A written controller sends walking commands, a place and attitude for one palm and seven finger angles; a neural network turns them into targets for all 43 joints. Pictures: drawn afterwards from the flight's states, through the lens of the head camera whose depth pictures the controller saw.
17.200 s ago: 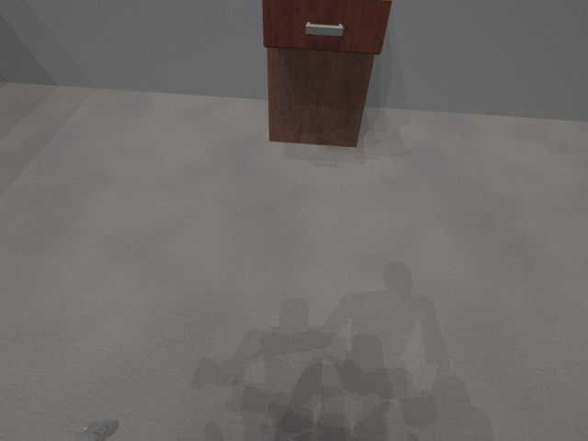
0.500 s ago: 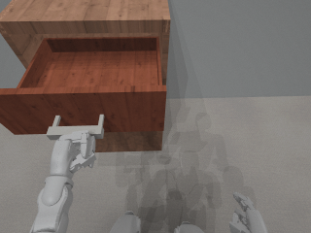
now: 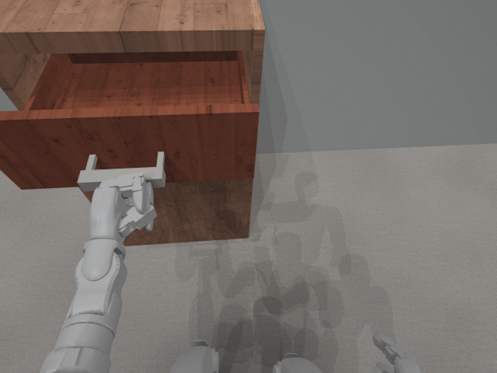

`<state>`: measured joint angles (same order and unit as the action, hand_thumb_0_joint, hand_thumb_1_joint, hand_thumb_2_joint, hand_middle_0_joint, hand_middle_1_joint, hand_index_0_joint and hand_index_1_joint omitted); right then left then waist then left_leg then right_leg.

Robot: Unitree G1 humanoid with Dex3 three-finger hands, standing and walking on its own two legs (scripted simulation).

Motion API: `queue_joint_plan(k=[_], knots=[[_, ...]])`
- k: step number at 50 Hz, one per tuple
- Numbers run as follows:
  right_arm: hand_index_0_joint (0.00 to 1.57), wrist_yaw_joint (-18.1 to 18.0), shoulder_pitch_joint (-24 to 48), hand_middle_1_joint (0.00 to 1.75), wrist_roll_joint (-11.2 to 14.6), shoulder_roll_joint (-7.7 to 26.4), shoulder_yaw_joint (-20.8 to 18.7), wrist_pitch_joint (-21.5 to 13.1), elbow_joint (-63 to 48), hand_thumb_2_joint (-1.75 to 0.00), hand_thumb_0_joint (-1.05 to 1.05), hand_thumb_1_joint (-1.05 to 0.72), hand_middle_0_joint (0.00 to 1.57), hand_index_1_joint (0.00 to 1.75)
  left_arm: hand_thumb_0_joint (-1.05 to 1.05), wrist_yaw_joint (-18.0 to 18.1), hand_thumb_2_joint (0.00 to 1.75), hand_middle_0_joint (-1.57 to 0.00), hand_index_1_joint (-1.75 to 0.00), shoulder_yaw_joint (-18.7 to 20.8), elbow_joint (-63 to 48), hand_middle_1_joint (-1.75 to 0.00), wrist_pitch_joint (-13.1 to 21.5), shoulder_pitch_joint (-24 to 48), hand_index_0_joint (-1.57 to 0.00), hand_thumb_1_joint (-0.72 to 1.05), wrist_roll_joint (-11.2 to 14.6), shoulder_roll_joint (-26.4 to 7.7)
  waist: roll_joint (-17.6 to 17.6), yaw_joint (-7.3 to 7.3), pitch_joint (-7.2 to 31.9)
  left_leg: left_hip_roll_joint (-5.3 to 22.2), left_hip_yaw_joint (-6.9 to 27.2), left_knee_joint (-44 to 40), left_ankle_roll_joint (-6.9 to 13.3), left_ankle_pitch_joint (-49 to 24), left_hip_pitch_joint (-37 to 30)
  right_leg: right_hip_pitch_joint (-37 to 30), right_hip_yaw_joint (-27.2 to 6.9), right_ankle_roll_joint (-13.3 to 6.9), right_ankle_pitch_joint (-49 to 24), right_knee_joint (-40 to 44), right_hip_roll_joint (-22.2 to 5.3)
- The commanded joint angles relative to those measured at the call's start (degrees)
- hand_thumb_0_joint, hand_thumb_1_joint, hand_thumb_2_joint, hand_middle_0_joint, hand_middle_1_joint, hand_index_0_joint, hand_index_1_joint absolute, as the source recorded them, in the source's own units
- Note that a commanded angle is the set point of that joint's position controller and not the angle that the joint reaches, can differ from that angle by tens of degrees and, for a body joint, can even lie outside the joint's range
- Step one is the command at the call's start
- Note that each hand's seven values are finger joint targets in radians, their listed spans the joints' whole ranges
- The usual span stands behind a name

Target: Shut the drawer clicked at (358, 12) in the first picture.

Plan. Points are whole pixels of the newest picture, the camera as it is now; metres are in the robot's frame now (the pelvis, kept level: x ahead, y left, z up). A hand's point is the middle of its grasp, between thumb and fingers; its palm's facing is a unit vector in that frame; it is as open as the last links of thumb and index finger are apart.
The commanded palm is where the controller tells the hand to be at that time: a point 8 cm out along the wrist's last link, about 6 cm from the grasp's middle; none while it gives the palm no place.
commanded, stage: push the drawer shut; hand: left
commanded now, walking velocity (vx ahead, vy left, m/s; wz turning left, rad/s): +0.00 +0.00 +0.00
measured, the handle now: (125, 168) +0.44 +0.22 +0.05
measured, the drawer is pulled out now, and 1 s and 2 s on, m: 0.16 0.04 0.00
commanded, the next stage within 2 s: pull the fist back off the drawer in 1.70 s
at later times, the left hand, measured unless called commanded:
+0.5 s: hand (152, 184) +0.41 +0.17 +0.04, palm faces +0.09 -0.99 -0.04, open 3.1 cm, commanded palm +0.40 +0.23 +0.05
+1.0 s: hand (154, 149) +0.48 +0.18 +0.05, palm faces +0.09 -1.00 -0.03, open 3.1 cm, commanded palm +0.46 +0.23 +0.05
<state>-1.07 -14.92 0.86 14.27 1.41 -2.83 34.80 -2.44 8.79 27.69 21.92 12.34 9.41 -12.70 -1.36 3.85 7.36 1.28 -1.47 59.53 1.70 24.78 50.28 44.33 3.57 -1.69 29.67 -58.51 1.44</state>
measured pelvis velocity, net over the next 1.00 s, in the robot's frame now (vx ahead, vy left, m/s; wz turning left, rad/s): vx -0.01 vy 0.00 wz -0.02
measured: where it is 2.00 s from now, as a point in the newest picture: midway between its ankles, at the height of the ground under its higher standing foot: outside the picture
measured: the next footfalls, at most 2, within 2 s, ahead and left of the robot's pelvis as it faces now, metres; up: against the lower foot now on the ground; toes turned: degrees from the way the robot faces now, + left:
none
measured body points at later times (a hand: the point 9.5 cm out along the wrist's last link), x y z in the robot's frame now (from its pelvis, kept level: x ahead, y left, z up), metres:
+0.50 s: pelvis -0.01 -0.01 -0.01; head +0.08 +0.00 +0.43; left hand +0.40 +0.22 +0.05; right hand +0.09 -0.26 -0.12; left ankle +0.04 +0.10 -0.67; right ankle -0.01 -0.10 -0.67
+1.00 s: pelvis -0.01 +0.00 -0.02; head +0.11 +0.01 +0.42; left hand +0.47 +0.23 +0.05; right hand +0.01 -0.27 -0.13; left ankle +0.04 +0.10 -0.67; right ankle -0.01 -0.10 -0.67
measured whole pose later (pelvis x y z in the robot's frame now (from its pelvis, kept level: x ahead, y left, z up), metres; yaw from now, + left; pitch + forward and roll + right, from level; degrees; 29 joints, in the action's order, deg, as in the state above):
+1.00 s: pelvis -0.01 +0.00 -0.02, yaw -1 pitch +21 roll -3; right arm -0.2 -19.8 -0.3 14.8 1.8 1.6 37.6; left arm -6.2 21.5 60.8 25.0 44.0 4.8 -23.8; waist -1.6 9.1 7.2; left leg 2.7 -0.8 63.8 1.4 25.2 59.9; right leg 53.8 4.1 -2.1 29.6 -62.0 2.8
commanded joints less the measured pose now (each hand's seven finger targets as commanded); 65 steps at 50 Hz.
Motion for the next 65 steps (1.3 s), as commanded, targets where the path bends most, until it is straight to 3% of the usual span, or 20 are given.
queue_joint_plan(k=[1, 9, 12, 15, 19, 21, 25, 28, 32, 37, 41, 44, 47, 49, 52, 53, 55, 60, 63, 65], knots=[[0.20, -0.2, -0.5, 0.30, -0.3, 8.5, -3.5, -1.7, -6.7, -0.90, 0.00, -0.90, 0.20, 0.30, 0.00, 1.1, 0.90, -1.40, -1.60, 6.0, -10.9, -1.60, 4.5, 18.1, -1.40, 0.90, 0.2, -10.6, -2.3, -0.39, 19.3, -0.2, 3.8, -6.7, -0.5, -15.0, -17.8, -3.9, -2.2, 0.5, -18.3, 7.5, 0.2], [0.20, 0.0, -1.6, 0.30, -0.3, 8.6, -3.7, -0.8, -5.5, -0.90, 0.00, -0.90, 0.20, 0.30, 0.00, 1.2, 0.90, -1.40, -1.60, 4.9, -8.9, -1.60, 5.0, 24.5, -1.40, 0.90, 0.4, -9.7, -2.2, 0.81, 20.2, 0.1, 4.0, -6.3, -0.7, -15.1, -18.9, -2.5, -2.1, 0.7, -18.1, 7.8, 0.2], [0.20, -0.3, -1.9, 0.30, -0.2, 8.8, -3.6, -0.4, -4.7, -0.90, 0.00, -0.90, 0.20, 0.30, 0.00, 1.4, 0.90, -1.40, -1.60, 6.4, -4.9, -1.60, 5.1, 27.4, -1.40, 0.90, -0.2, -12.0, -0.5, 1.33, 18.5, 0.1, 4.1, -6.2, -0.5, -13.6, -16.8, -1.9, -2.2, 0.7, -17.2, 7.7, 0.2], [0.20, -0.5, -2.1, 0.30, -0.3, 8.9, -3.6, -0.4, -4.4, -0.90, 0.00, -0.90, 0.20, 0.30, 0.00, 1.4, 0.90, -1.40, -1.60, 7.0, -4.4, -1.60, 5.9, 31.7, -1.40, 0.90, -0.5, -13.1, -2.2, 1.57, 19.8, -0.1, 4.1, -5.6, -0.3, -12.9, -16.9, -1.5, -2.6, 0.6, -16.5, 7.5, 0.2], [0.20, -0.6, -2.4, 0.30, -0.3, 8.8, -3.2, -0.1, -3.5, -0.90, 0.00, -0.90, 0.20, 0.30, 0.00, 0.9, 0.90, -1.40, -1.60, 6.3, 0.1, -1.60, 5.9, 36.6, -1.40, 0.90, -0.6, -12.9, -1.7, 2.72, 19.4, -0.2, 3.9, -5.4, -0.2, -10.1, -15.8, -0.5, -3.0, 0.9, -14.0, 8.4, 0.2], [0.20, -0.9, -2.9, 0.30, -0.3, 9.1, -3.0, 0.2, -3.2, -0.90, 0.00, -0.90, 0.20, 0.30, 0.00, 0.6, 0.90, -1.40, -1.60, 8.5, 3.0, -1.60, 6.0, 39.2, -1.40, 0.90, -0.9, -16.2, -1.4, 2.77, 19.1, -0.3, 3.8, -5.1, -0.1, -8.8, -13.7, -0.8, -3.4, 0.9, -13.1, 8.3, 0.2], [0.20, -1.0, -3.8, 0.30, -0.4, 9.2, -2.8, 0.3, -3.0, -0.90, 0.00, -0.90, 0.20, 0.30, 0.00, -0.3, 0.90, -1.40, -1.60, 10.2, 6.7, -1.60, 6.5, 43.5, -1.40, 0.90, -0.8, -18.5, -2.3, 2.75, 20.6, -0.5, 3.6, -4.2, 0.1, -7.8, -11.9, -1.6, -4.3, 0.9, -12.2, 8.2, 0.1], [0.20, -0.9, -4.5, 0.30, -0.4, 9.1, -2.7, 0.5, -2.5, -0.90, 0.00, -0.90, 0.20, 0.30, 0.00, -0.9, 0.90, -1.40, -1.60, 10.1, 9.0, -1.60, 6.6, 46.7, -1.40, 0.90, -0.7, -18.7, -2.6, 3.38, 21.9, -0.4, 3.4, -3.8, 0.2, -8.5, -12.0, -1.4, -4.5, 1.1, -12.9, 8.2, 0.1], [0.20, -0.7, -5.8, 0.30, -0.6, 9.5, -2.8, 1.0, -2.4, -0.90, 0.00, -0.90, 0.20, 0.30, 0.00, -1.5, 0.90, -1.40, -1.60, 12.4, 11.9, -1.60, 6.7, 47.8, -1.40, 0.90, -0.9, -21.5, -2.9, 2.97, 23.4, -0.4, 3.2, -3.2, 0.2, -9.9, -11.0, -2.7, -4.8, 1.0, -14.6, 7.9, 0.1], [0.20, -0.2, -7.6, 0.30, -0.8, 9.6, -2.8, 1.5, -2.0, -0.90, 0.00, -0.90, 0.20, 0.30, 0.00, -2.0, 0.90, -1.40, -1.60, 14.3, 15.9, -1.60, 7.0, 50.7, -1.40, 0.90, -1.3, -23.8, -1.3, 3.56, 22.5, -0.3, 3.0, -2.7, 0.5, -10.2, -8.3, -3.3, -5.2, 1.2, -15.5, 7.7, 0.3], [0.20, 0.0, -9.1, 0.30, -1.1, 9.9, -2.9, 2.0, -1.6, -0.90, 0.00, -0.90, 0.20, 0.30, 0.00, -2.2, 0.90, -1.40, -1.60, 15.5, 18.5, -1.60, 7.3, 53.6, -1.40, 0.90, -2.2, -25.6, -2.1, 4.30, 22.6, -0.2, 2.8, -1.9, 0.7, -10.1, -7.6, -1.8, -5.3, 1.3, -15.0, 7.3, 0.6], [0.20, 0.2, -10.1, 0.30, -1.3, 9.9, -3.0, 2.5, -1.5, -0.90, 0.00, -0.90, 0.20, 0.30, 0.00, -2.3, 0.90, -1.40, -1.60, 14.8, 19.4, -1.60, 7.2, 56.4, -1.40, 0.90, -2.7, -25.2, -3.3, 4.94, 24.0, -0.1, 3.2, -1.7, 0.7, -11.2, -9.0, -0.3, -4.7, 1.3, -15.2, 6.8, 0.7], [0.20, 0.3, -11.4, 0.30, -1.5, 10.4, -3.0, 3.0, -1.2, -0.90, 0.00, -0.90, 0.20, 0.30, 0.00, -2.4, 0.90, -1.40, -1.60, 16.9, 20.3, -1.60, 6.9, 57.7, -1.40, 0.90, -3.2, -28.5, -3.6, 5.11, 25.5, 0.2, 3.4, -1.2, 0.7, -13.3, -9.6, -0.2, -4.5, 1.3, -16.9, 6.1, 0.9], [0.20, 0.4, -11.8, 0.30, -1.5, 10.3, -3.1, 3.4, -1.4, -0.90, 0.00, -0.90, 0.20, 0.30, 0.00, -2.6, 0.90, -1.40, -1.60, 16.5, 20.1, -1.60, 6.8, 58.2, -1.40, 0.90, -3.5, -28.2, -5.4, 5.02, 26.5, 0.2, 3.6, -1.3, 0.6, -14.9, -11.2, 0.2, -4.2, 1.1, -18.1, 5.9, 1.0], [0.20, 0.8, -12.7, 0.30, -1.8, 10.5, -3.0, 4.0, -1.1, -0.90, 0.00, -0.90, 0.20, 0.30, 0.00, -2.7, 0.90, -1.40, -1.60, 15.8, 21.7, -1.60, 6.4, 59.7, -1.40, 0.90, -4.0, -27.5, -6.7, 5.64, 26.3, 0.6, 4.3, -1.2, 0.4, -16.5, -13.7, 3.4, -3.2, 0.9, -17.7, 5.5, 1.5], [0.20, 0.9, -13.1, 0.30, -1.8, 10.6, -3.1, 4.2, -1.1, -0.90, 0.00, -0.90, 0.20, 0.30, 0.00, -2.6, 0.90, -1.40, -1.60, 16.0, 22.9, -1.60, 6.1, 59.4, -1.40, 0.90, -3.9, -27.2, -5.1, 5.94, 26.1, 0.6, 4.2, -1.0, 0.6, -16.0, -13.0, 3.2, -3.3, 1.0, -17.5, 5.8, 1.6], [0.20, 0.9, -13.8, 0.30, -2.0, 11.0, -3.1, 4.5, -1.1, -0.90, 0.00, -0.90, 0.20, 0.30, 0.00, -2.4, 0.90, -1.40, -1.60, 17.9, 23.0, -1.60, 6.1, 60.4, -1.40, 0.90, -4.2, -29.8, -5.5, 5.84, 26.3, 0.7, 4.4, -0.9, 0.6, -17.5, -13.3, 3.2, -3.1, 0.9, -18.7, 5.4, 1.7], [0.20, 1.1, -14.7, 0.30, -2.4, 11.0, -2.9, 5.5, -1.4, -0.90, 0.00, -0.90, 0.20, 0.30, 0.00, -2.3, 0.90, -1.40, -1.60, 19.2, 23.1, -1.60, 6.3, 61.6, -1.40, 0.90, -5.1, -32.2, -7.0, 5.56, 28.0, 0.8, 4.5, -0.5, 0.5, -20.0, -14.4, 3.1, -2.8, 0.7, -20.5, 4.7, 1.9], [0.20, 1.6, -15.0, 0.30, -2.5, 10.9, -3.0, 6.0, -1.1, -0.90, 0.00, -0.90, 0.20, 0.30, 0.00, -2.2, 0.90, -1.40, -1.60, 17.4, 23.8, -1.60, 6.4, 62.9, -1.40, 0.90, -5.3, -29.7, -8.3, 6.30, 27.6, 1.1, 5.0, -0.6, 0.1, -20.9, -16.9, 6.0, -2.1, 0.7, -19.4, 4.9, 2.1], [0.20, 1.6, -15.5, 0.30, -2.7, 11.3, -3.1, 6.2, -1.0, -0.90, 0.00, -0.90, 0.20, 0.30, 0.00, -1.9, 0.90, -1.40, -1.60, 18.9, 24.4, -1.60, 6.5, 63.7, -1.40, 0.90, -5.7, -31.7, -7.7, 6.50, 27.3, 1.2, 5.4, -0.5, 0.2, -21.1, -16.9, 6.7, -2.0, 0.6, -19.1, 4.7, 2.2]])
